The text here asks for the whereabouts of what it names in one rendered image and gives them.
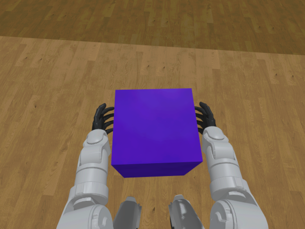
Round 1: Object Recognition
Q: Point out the left robot forearm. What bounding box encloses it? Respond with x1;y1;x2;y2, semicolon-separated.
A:
60;129;111;219

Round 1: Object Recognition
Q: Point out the right robot hand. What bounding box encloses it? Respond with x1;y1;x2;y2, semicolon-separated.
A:
194;102;216;135

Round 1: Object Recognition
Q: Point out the left robot upper arm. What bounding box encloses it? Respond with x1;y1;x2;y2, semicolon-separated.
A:
57;204;113;229

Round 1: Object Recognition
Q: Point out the right robot forearm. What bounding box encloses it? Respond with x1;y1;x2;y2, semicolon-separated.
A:
202;126;260;208

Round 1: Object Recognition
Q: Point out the robot left thigh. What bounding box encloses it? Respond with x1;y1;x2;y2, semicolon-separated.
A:
113;201;142;229

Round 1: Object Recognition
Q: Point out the right robot upper arm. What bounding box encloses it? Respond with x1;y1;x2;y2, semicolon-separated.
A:
209;199;268;229

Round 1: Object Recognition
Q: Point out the left robot hand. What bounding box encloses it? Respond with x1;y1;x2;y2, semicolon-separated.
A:
92;103;114;134

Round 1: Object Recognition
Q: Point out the robot right thigh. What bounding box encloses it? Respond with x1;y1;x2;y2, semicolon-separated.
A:
168;199;205;229

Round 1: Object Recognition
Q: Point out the robot thigh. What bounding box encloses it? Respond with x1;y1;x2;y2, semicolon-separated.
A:
168;199;205;229
113;201;142;229

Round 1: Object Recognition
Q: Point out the carton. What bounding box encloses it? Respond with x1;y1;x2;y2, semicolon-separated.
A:
111;88;203;178

